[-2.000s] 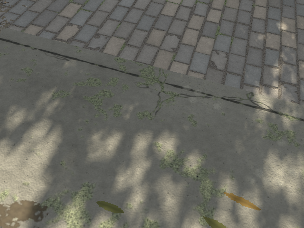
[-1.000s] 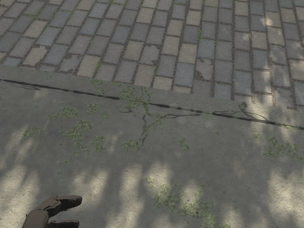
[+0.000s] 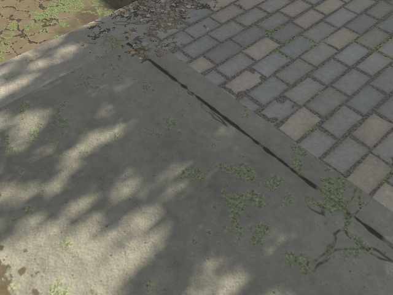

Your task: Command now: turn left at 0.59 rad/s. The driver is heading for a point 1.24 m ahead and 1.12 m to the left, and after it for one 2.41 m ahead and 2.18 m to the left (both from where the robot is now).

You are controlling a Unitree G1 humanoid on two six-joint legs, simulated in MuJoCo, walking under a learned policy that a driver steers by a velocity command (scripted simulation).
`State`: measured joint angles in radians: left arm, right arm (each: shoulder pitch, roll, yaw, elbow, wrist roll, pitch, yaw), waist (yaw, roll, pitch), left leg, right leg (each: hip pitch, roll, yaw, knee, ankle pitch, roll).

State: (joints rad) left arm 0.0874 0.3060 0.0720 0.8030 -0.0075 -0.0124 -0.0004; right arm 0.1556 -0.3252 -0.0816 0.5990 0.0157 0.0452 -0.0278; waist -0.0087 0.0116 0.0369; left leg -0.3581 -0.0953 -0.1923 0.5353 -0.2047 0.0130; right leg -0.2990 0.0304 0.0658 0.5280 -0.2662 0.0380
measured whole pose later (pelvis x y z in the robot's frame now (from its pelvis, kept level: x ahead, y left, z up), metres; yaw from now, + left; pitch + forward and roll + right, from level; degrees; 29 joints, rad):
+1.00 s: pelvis +0.01 +0.02 +0.00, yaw +36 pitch +1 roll -1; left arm 0.15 0.29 0.07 0.71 0.02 -0.02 0.01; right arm 0.17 -0.35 -0.08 0.59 0.02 0.04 -0.02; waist 0.00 0.05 0.03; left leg -0.46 -0.10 -0.16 0.95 -0.48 -0.02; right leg -0.26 0.03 0.02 0.49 -0.26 -0.02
